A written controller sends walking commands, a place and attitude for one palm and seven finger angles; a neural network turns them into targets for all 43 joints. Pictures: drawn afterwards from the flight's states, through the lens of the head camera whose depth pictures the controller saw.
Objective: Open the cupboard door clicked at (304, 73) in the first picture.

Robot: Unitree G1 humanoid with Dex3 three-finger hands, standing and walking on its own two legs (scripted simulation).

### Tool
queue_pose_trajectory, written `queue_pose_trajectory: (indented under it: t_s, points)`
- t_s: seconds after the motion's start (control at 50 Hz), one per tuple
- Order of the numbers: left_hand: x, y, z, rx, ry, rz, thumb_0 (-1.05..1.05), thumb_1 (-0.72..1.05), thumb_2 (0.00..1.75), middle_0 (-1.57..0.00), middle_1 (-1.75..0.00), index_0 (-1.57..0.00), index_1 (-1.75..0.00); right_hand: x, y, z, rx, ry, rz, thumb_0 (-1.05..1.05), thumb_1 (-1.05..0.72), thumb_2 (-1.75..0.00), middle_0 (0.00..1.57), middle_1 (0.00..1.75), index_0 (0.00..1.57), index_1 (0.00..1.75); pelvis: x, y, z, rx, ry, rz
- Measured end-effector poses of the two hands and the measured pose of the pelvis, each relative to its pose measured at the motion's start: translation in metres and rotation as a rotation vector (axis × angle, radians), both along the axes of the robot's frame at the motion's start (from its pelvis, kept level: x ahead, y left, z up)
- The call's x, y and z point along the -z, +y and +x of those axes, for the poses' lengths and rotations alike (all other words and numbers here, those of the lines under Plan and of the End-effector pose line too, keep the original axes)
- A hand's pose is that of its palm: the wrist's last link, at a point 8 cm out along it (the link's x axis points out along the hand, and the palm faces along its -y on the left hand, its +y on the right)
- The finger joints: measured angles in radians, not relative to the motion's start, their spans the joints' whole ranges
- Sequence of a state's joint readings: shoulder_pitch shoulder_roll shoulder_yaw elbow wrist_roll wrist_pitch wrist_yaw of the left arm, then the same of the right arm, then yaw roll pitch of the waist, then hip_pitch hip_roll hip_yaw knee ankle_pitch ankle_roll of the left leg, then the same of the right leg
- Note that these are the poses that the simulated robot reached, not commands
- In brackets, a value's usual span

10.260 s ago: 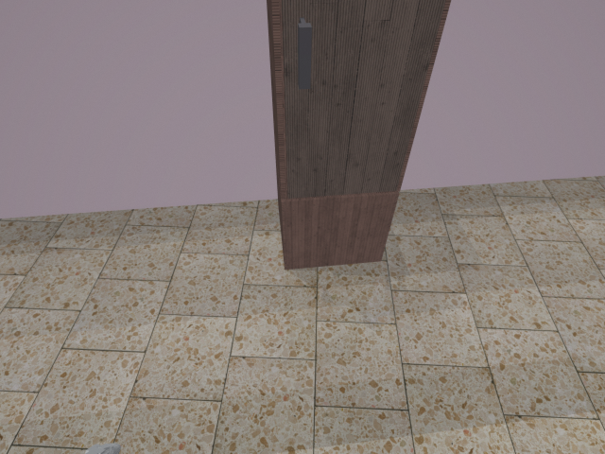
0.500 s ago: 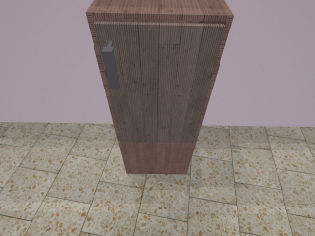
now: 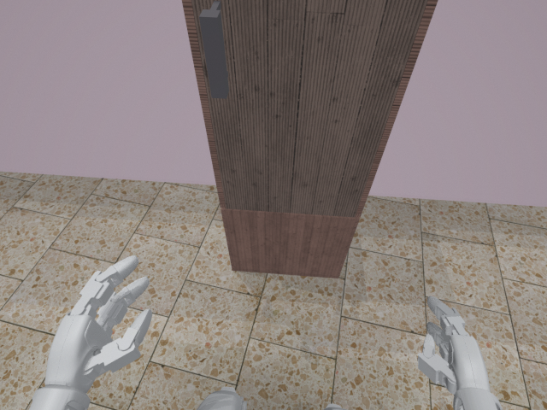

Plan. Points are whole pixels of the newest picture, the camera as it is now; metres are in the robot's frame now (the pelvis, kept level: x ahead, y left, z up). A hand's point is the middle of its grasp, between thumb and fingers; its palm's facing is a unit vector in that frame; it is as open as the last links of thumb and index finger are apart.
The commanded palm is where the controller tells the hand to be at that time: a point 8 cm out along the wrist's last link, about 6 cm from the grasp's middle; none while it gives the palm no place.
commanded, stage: raise the hand with hooked fingers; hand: left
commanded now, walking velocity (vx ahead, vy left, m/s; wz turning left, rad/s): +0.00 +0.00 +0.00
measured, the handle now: (218, 50) +0.63 +0.16 +0.20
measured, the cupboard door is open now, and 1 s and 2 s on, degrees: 0 0 0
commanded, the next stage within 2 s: move the hooked fingers beside the handle in 1.68 s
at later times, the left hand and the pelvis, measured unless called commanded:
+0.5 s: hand (88, 274) +0.24 +0.25 +0.12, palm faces +0.03 -1.00 -0.05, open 11.6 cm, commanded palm +0.21 +0.30 +0.13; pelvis +0.00 +0.02 +0.03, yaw +0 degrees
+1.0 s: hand (39, 201) +0.29 +0.29 +0.19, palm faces +0.08 -1.00 -0.04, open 13.9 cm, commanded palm +0.26 +0.33 +0.20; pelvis +0.02 +0.02 +0.06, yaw +1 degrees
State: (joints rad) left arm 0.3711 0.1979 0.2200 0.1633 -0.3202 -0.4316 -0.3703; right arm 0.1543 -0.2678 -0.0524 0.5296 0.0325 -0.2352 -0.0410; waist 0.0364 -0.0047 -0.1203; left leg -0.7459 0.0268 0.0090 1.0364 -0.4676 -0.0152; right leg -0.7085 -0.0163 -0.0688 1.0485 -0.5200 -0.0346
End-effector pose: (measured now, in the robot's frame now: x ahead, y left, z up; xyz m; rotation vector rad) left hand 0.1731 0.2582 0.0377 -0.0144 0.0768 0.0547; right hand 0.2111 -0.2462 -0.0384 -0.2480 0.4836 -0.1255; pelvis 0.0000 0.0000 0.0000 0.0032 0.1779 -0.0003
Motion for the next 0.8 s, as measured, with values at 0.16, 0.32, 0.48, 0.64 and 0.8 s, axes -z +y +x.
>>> queue_pose_trajectory:
  t_s: [0.16,0.32,0.48,0.64,0.8]
  points:
    - [-0.036,0.01,0.01,0.01,-0.101,0.062,0.01,0.42,0.69,-0.23,-0.6,-0.23,-0.61,0.01,0.026,-0.027,-0.042,0.083,0.005,0.01,-0.9,-0.9,0.2,0.29,0.2,0.3,-0.006,0.001,-0.007,-0.033,-0.035,-0.038]
    - [-0.059,0.027,0.04,0.049,-0.036,0.056,0.01,0.24,0.61,-0.25,-0.72,-0.25,-0.73,0.012,0.031,-0.072,0.031,0.175,0.053,0.01,-0.9,-0.9,0.2,0.3,0.2,0.3,-0.024,0.009,-0.005,-0.01,-0.056,-0.034]
    - [-0.082,0.04,0.046,0.021,-0.08,0.068,0.0,0.05,0.53,-0.26,-0.84,-0.26,-0.85,0.003,0.021,-0.082,0.052,0.186,0.015,0.01,-0.9,-0.9,0.2,0.3,0.2,0.3,-0.034,0.019,0.0,-0.005,-0.08,-0.03]
    - [-0.101,0.054,0.058,0.008,-0.098,0.071,0.0,-0.14,0.45,-0.27,-0.96,-0.28,-0.97,-0.016,0.024,-0.057,0.038,0.119,-0.005,0.01,-0.9,-0.9,0.2,0.29,0.2,0.3,-0.042,0.023,0.005,-0.009,-0.115,-0.029]
    - [-0.128,0.067,0.074,0.002,-0.114,0.068,-0.01,-0.33,0.37,-0.29,-1.08,-0.29,-1.09,-0.032,0.042,-0.028,-0.011,0.049,0.02,0.01,-0.9,-0.9,0.2,0.29,0.2,0.3,-0.05,0.024,0.01,-0.015,-0.148,-0.028]
